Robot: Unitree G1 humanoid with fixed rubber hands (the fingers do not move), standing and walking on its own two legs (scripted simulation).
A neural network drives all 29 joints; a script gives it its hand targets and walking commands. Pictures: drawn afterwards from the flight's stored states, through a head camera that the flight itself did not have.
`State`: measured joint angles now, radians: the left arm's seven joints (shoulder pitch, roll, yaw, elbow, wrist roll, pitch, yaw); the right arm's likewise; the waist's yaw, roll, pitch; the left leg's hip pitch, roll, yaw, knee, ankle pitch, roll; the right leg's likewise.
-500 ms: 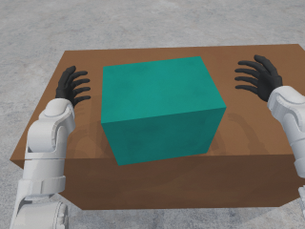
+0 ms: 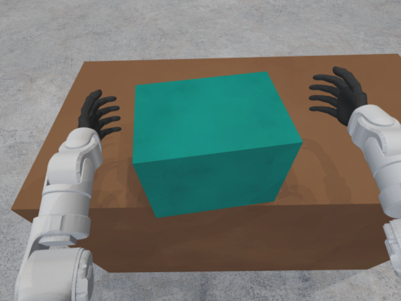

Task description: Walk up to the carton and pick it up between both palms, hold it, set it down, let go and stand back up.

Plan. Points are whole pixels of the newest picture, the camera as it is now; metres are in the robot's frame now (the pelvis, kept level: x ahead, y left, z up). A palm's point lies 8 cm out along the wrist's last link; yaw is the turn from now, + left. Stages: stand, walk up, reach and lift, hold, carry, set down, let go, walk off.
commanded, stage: reach and lift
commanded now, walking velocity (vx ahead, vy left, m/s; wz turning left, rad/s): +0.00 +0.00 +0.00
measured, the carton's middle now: (209, 147) +0.42 +0.00 +0.05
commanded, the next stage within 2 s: none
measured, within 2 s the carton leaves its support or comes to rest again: neither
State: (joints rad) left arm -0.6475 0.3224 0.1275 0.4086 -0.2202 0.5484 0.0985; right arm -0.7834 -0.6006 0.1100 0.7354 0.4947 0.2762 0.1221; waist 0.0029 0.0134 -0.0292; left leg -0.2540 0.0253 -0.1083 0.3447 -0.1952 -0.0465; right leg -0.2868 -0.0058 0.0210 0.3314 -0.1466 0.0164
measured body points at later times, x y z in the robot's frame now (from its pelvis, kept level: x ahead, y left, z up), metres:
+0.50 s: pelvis +0.00 +0.00 -0.01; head +0.06 -0.02 +0.44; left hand +0.41 +0.23 +0.08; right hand +0.43 -0.24 +0.08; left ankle -0.02 +0.15 -0.75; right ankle +0.01 -0.13 -0.75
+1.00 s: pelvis -0.01 -0.01 -0.01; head +0.04 -0.03 +0.44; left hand +0.41 +0.20 +0.07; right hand +0.42 -0.21 +0.07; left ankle -0.02 +0.15 -0.75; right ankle +0.01 -0.13 -0.75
